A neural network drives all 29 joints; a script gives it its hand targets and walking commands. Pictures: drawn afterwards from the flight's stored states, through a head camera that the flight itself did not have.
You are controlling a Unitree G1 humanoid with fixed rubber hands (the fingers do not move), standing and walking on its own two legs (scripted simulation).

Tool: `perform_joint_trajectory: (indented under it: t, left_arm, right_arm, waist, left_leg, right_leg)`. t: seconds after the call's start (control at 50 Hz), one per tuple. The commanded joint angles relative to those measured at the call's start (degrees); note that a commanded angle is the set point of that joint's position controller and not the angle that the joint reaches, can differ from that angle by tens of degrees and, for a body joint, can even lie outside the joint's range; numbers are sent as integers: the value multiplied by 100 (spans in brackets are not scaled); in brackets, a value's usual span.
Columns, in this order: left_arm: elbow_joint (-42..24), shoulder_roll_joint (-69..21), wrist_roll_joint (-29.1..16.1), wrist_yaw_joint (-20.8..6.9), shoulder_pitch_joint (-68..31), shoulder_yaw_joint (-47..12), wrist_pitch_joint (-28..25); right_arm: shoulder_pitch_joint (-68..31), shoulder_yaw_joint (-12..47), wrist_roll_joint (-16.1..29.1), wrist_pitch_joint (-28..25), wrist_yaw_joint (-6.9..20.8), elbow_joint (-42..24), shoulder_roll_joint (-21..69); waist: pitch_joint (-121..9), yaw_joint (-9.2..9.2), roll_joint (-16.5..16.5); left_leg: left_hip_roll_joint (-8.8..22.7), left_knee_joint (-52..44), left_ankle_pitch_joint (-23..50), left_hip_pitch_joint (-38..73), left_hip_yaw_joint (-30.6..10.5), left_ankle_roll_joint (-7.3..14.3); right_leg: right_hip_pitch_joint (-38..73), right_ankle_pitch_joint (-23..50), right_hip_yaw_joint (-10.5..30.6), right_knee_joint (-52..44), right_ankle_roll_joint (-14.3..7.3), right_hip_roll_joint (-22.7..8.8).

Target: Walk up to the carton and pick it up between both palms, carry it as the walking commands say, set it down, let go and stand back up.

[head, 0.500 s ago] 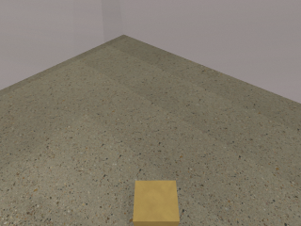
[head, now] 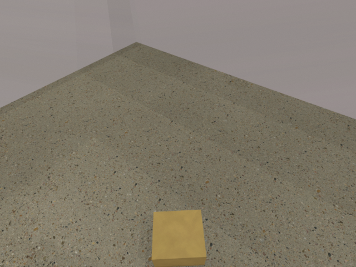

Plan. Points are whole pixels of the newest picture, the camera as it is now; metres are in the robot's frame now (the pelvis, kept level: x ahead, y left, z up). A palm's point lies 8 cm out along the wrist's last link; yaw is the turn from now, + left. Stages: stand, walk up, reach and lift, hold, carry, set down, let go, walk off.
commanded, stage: walk up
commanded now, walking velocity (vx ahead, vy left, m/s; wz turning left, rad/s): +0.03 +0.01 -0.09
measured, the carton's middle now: (178, 238) +0.43 +0.03 -0.70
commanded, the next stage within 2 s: stand in 1.50 s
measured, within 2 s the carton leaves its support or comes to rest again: neither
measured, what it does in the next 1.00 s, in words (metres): steps on the spot: right foot, then left foot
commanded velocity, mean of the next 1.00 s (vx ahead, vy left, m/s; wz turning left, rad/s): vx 0.02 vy -0.01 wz -0.04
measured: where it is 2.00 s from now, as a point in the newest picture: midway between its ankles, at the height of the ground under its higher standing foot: outside the picture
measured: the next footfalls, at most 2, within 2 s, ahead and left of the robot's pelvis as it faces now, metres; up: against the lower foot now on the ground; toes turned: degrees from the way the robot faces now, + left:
right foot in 0.58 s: +0.17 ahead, -0.11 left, +0.00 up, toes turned -9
left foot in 0.92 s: +0.08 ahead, +0.17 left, +0.00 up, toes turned -3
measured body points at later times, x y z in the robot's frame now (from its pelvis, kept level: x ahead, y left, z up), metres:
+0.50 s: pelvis +0.08 +0.02 +0.00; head +0.11 +0.04 +0.45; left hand +0.11 +0.26 -0.16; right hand +0.03 -0.21 -0.14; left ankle +0.02 +0.12 -0.74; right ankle +0.07 -0.11 -0.71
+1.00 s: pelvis +0.04 +0.06 -0.01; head +0.06 +0.09 +0.44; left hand +0.12 +0.32 -0.17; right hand +0.08 -0.20 -0.14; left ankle +0.05 +0.16 -0.74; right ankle +0.09 -0.09 -0.71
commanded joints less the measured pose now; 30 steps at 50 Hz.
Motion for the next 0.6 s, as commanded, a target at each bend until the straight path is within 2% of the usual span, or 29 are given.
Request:
perform_joint_trajectory:
  t: [0.0, 0.06, 0.08, 0.1, 0.12, 0.14, 0.16, 0.18, 0.2, 0.22, 0.24, 0.26, 0.28, 0.3, 0.32, 0.34, 0.36, 0.38, 0.4, 0.42, 0.44, 0.46, 0.5, 0.52, 0.54, 0.56, 0.58]
  left_arm:
    - [-111, 497, -5, 11, 291, 83, -48]
    - [-118, 491, -12, 11, 308, 102, -59]
    - [-117, 382, 18, 3, 350, 156, -70]
    - [-114, 659, 69, -66, 716, 245, -70]
    - [-149, 888, 84, -87, 626, 283, -42]
    - [-117, 1023, 58, -79, 806, 293, -46]
    - [-63, 1081, 33, -62, 876, 287, -67]
    - [30, 1042, 32, -46, 899, 274, -92]
    - [45, 1007, 13, -40, 793, 252, -113]
    - [29, 977, -4, -46, 552, 222, -120]
    - [-25, 920, -31, -68, 276, 190, -122]
    - [-82, 806, -57, -89, 187, 158, -155]
    - [-223, 584, -98, -117, 45, 90, -202]
    - [-428, 476, -72, -108, -108, 70, -229]
    - [-503, 546, -4, -62, -82, 117, -187]
    - [-452, 624, 22, -79, 92, 154, -139]
    - [-310, 571, 6, -113, 297, 138, -113]
    - [-218, 519, 17, -152, 382, 132, -95]
    - [-201, 458, -15, -183, 372, 113, -77]
    - [-143, 352, -76, -143, 398, 78, -17]
    - [-231, 473, -119, -141, 305, 98, 53]
    - [-256, 490, -119, -125, 225, 132, 85]
    - [-245, 496, -119, -100, 151, 156, 110]
    - [-253, 506, -117, -90, 142, 150, 102]
    - [-254, 570, -92, -83, 243, 171, 79]
    - [-264, 695, -11, -69, 310, 219, 47]
    - [-363, 1232, 46, -57, 265, 355, 48]
  right_arm:
    - [367, -66, 8, -32, -18, -67, -420]
    - [377, -85, 18, -35, -32, -86, -439]
    - [377, -47, 64, -26, -36, -208, -338]
    - [452, -90, 3, -50, 72, -338, -487]
    - [57, -59, -30, -53, 120, -552, -453]
    - [-324, -11, -28, -83, 140, -716, -314]
    - [-376, 30, -15, -137, 151, -770, -206]
    - [-249, 27, -34, -203, 153, -784, -237]
    - [-122, 10, -59, -258, 160, -774, -295]
    - [135, 20, -47, -316, 162, -747, -298]
    - [479, 22, -10, -358, 149, -633, -278]
    - [846, -29, 6, -389, 114, -493, -401]
    - [1213, -97, -58, -421, 59, -413, -673]
    - [1456, -166, -90, -385, 7, -379, -1081]
    - [1590, -145, -101, -352, -21, -369, -1135]
    - [1532, -105, -146, -390, -15, -421, -1009]
    - [1262, -48, -162, -430, -3, -452, -817]
    - [1042, -22, -186, -469, 13, -474, -739]
    - [783, -7, -194, -493, 17, -530, -639]
    - [413, 30, -149, -479, -35, -545, -486]
    - [473, 17, -103, -414, -75, -441, -611]
    - [689, 16, -71, -377, -78, -314, -619]
    - [781, -9, -28, -303, -59, -249, -682]
    - [741, -21, -13, -263, -52, -265, -713]
    - [699, -47, 3, -210, -60, -306, -757]
    - [673, -62, -13, -168, -85, -334, -731]
    - [756, -122, 18, -123, -126, -449, -744]
  waist:
    - [369, -13, -134]
    - [284, -12, -114]
    - [360, -49, -25]
    - [189, 52, -221]
    - [675, 181, -508]
    - [889, 374, -655]
    - [1035, 407, -911]
    - [1086, 334, -1020]
    - [1047, 224, -931]
    - [979, 11, -872]
    - [884, -254, -776]
    - [700, -415, -537]
    - [523, -594, 62]
    - [390, -657, 1008]
    - [298, -560, 1109]
    - [243, -386, 660]
    - [245, -206, 494]
    - [285, -84, 494]
    - [355, 47, 682]
    - [517, 244, 889]
    - [450, 192, 1111]
    - [220, 132, 1152]
    - [-71, 125, 1082]
    - [-149, 159, 1040]
    - [-238, 219, 969]
    - [-424, 275, 723]
    - [-443, 216, 59]
  left_leg:
    - [541, -332, 119, 411, -651, -59]
    - [588, -306, 238, 447, -636, -42]
    - [650, -243, -39, 492, -612, -136]
    - [490, 54, -2030, 157, -673, -60]
    - [351, 373, -2282, -521, -647, -110]
    - [129, 921, -1618, -1076, -301, -232]
    - [100, 1128, -1225, -1426, -309, -284]
    - [193, 1218, -1137, -1400, -503, -296]
    - [181, 1157, -1122, -1203, -569, -301]
    - [128, 763, -1089, -665, -541, -305]
    - [48, 190, -740, 188, -389, -314]
    - [219, 0, -327, 1022, -455, -322]
    - [774, -348, -512, 1669, -1157, -173]
    - [1614, -843, -127, 1847, -2371, 242]
    - [2395, -963, 1766, 1736, -2891, 666]
    - [2473, -784, 2312, 1573, -2725, 797]
    - [2177, -713, 2543, 1289, -2259, 800]
    - [1934, -728, 2474, 1008, -1898, 740]
    - [1553, -743, 2900, 705, -1364, 699]
    - [1243, -519, 4901, 418, -663, 568]
    - [1251, -231, 5848, 693, -558, 575]
    - [1243, -115, 6086, 887, -541, 573]
    - [1202, 96, 5764, 978, -498, 550]
    - [1107, 250, 5353, 923, -448, 477]
    - [975, 459, 4642, 674, -341, 327]
    - [828, 792, 3542, 301, -261, 81]
    - [723, 1377, 2077, -242, -177, -135]
  right_leg:
    - [-887, 1060, 677, -557, -208, -713]
    - [-867, 1373, 646, -407, -208, -686]
    - [-928, 718, 580, -632, -141, -791]
    - [-922, -2342, 883, -873, -309, -839]
    - [-965, -2897, 1352, -1237, -391, -1059]
    - [-617, -2852, 1872, -1669, -494, -1484]
    - [-325, -2788, 2078, -1913, -601, -1711]
    - [-297, -2487, 2072, -1993, -650, -1761]
    - [-307, -2084, 1933, -1925, -654, -1671]
    - [-485, -1588, 1555, -1719, -590, -1448]
    - [-844, -1001, 1055, -1373, -432, -1117]
    - [-1213, -332, 725, -875, -257, -853]
    - [-1783, 302, 404, 15, -48, -494]
    - [-2280, -140, -128, 976, 184, -23]
    - [-2431, -1350, -269, 1904, 318, -137]
    - [-2396, -1324, -186, 2565, 308, -410]
    - [-2247, -1095, -165, 2718, 278, -532]
    - [-2132, -882, -235, 2638, 249, -592]
    - [-1833, -709, -412, 2356, 223, -531]
    - [-1306, -578, -503, 1807, 281, -441]
    - [-1297, -565, -670, 1554, 341, -293]
    - [-1191, -357, -774, 1360, 330, -243]
    - [-966, 156, -913, 876, 292, -228]
    - [-794, 500, -984, 502, 251, -243]
    - [-412, 1072, -1119, 41, 209, -332]
    - [111, 2439, -1054, 52, 145, -698]
    - [429, 5161, -593, 308, -58, -1371]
